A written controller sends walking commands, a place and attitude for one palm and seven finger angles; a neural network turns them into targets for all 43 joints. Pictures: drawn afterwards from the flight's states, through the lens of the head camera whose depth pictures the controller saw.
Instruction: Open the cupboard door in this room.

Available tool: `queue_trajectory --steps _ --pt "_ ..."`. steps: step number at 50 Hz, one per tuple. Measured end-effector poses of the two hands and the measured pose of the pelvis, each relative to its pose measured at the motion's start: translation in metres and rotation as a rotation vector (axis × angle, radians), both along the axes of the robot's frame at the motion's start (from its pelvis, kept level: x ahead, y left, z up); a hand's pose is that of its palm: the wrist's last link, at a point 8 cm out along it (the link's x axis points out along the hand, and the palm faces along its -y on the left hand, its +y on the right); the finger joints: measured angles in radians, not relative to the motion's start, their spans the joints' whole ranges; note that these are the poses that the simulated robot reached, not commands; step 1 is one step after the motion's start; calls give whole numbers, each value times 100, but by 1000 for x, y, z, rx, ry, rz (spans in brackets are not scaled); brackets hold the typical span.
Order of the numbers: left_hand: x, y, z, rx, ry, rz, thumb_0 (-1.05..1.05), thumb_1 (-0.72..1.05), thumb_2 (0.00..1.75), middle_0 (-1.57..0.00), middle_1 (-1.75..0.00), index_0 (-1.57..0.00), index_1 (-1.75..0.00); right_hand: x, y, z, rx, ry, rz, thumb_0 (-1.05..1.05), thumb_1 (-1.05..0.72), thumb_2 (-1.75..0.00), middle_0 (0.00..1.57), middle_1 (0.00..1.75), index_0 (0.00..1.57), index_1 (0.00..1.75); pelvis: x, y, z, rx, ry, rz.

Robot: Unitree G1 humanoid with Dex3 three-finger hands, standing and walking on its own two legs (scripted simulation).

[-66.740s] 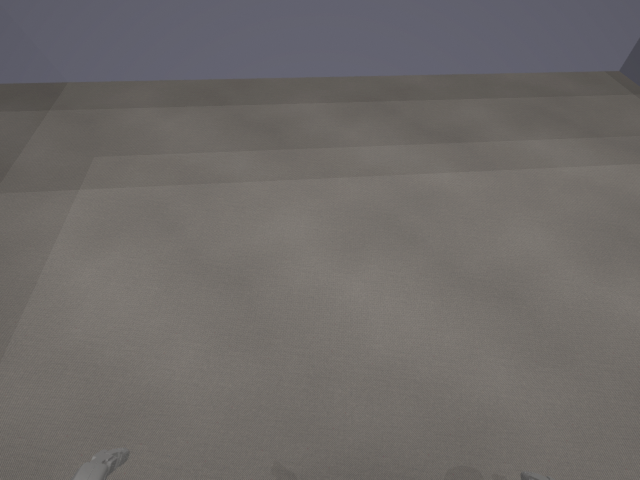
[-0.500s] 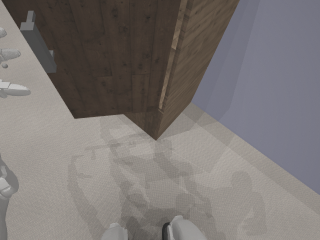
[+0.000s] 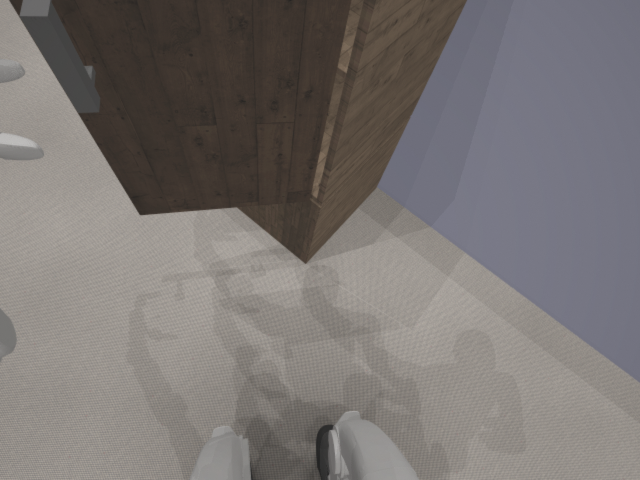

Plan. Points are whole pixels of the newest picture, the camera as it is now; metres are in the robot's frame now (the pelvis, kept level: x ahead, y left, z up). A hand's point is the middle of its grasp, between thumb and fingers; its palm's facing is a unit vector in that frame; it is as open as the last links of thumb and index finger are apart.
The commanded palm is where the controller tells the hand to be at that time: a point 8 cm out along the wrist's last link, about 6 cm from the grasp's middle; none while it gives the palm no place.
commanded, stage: move the hooked fingers beside the handle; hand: left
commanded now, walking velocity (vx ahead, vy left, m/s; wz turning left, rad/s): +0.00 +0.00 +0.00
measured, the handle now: (67, 49) +0.59 +0.24 +0.11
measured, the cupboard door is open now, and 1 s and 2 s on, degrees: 49 49 49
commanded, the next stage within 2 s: slide the fingers in behind the handle in 0.14 s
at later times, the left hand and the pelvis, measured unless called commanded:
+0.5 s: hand (15, 97) +0.52 +0.28 +0.11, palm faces +0.04 -1.00 +0.01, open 13.9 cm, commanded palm +0.50 +0.31 +0.10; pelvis +0.01 +0.01 +0.00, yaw +0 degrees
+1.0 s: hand (59, 93) +0.53 +0.24 +0.10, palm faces +0.06 -1.00 +0.01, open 13.9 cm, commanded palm +0.50 +0.28 +0.10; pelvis +0.01 +0.00 +0.00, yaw +0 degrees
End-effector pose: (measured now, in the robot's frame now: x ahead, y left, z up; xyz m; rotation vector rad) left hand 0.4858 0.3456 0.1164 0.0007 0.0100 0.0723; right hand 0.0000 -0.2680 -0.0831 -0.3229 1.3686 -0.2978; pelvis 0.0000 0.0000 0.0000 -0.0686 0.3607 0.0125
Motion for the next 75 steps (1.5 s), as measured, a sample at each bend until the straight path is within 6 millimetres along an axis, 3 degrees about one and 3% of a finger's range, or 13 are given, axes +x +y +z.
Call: queue_trajectory --steps 6,12,18,37,58,75 --pt "2 1 2 9 35 -32 -1 -50 30 -30 -120 -30 -120 -27 8 2 11 66 -38 0 -91 -90 20 30 20 30 1 5 1 -1 6 -6" --pt "3 -3 -6 -14 34 -30 -1 -50 30 -30 -120 -30 -120 -37 15 4 16 87 -49 0 -90 -90 21 30 20 30 1 9 2 -1 5 -10" --pt "6 -7 -7 -1 3 -23 -1 -50 30 -30 -120 -30 -120 -31 17 5 15 70 -47 0 -90 -90 21 30 20 30 3 12 2 -3 5 -12" --pt "8 -36 -12 -14 22 -21 -1 -50 30 -30 -120 -30 -120 15 18 -3 53 -25 8 0 -91 -90 21 30 20 30 12 10 4 3 -13 0" --pt "17 -62 -11 1 22 -11 -1 -50 30 -30 -120 -30 -120 -3 3 -3 57 15 -30 0 -91 -90 20 30 20 30 14 -3 6 14 -8 -6" --pt "14 -76 -13 0 22 -10 -1 -50 30 -28 -119 -30 -120 4 5 -5 62 -26 -13 0 -91 -90 20 30 20 30 9 -1 5 17 -18 -1"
